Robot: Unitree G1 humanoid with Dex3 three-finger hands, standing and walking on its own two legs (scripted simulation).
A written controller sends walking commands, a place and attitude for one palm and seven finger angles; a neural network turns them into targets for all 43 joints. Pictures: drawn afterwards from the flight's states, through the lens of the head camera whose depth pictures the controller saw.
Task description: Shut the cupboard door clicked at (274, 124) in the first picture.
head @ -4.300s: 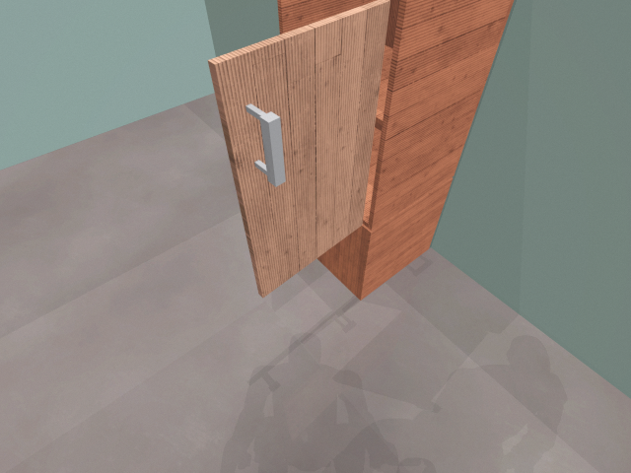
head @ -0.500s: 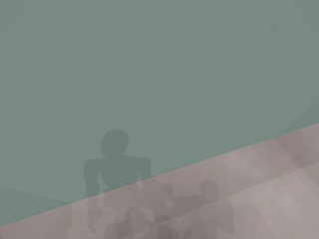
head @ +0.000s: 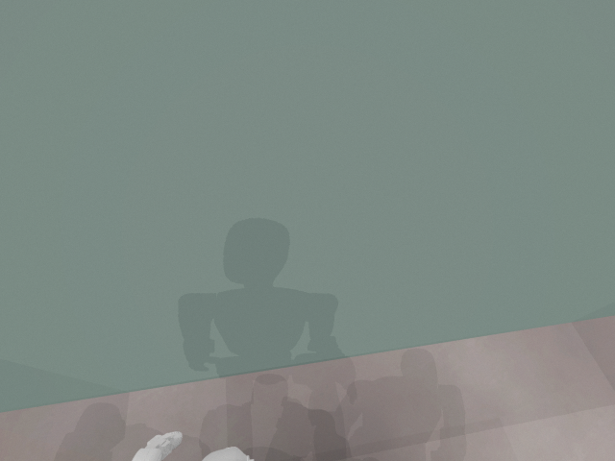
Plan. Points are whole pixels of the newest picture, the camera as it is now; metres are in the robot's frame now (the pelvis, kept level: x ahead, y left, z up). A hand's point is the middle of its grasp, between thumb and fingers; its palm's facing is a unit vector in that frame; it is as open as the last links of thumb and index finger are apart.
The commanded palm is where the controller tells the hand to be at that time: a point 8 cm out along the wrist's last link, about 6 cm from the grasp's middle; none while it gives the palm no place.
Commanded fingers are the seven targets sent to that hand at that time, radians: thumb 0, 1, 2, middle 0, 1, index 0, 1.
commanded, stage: turn to face it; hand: left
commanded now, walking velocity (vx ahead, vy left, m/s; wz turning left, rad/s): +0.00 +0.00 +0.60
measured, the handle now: out of the picture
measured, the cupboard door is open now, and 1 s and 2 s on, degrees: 94 94 94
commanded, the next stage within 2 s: none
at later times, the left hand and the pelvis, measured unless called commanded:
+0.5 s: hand out of the picture +0.07 +0.18 -0.15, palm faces +0.28 -0.91 -0.31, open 7.4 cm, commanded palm none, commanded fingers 0.00 0.90 0.90 -0.20 -0.30 -0.20 -0.30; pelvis +0.05 -0.04 +0.00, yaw +17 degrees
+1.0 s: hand out of the picture +0.03 +0.20 -0.16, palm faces +0.57 -0.79 -0.23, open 7.4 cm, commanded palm none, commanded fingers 0.00 0.90 0.90 -0.20 -0.30 -0.20 -0.30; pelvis +0.07 -0.03 +0.01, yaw +34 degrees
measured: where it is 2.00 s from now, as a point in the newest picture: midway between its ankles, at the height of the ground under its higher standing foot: outside the picture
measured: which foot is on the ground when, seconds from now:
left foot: up 0.00-0.04, down 0.06-0.38, up 0.40-0.72, down 0.74-1.00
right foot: down 0.00-0.04, up 0.06-0.36, down 0.38-0.74, up 0.76-1.00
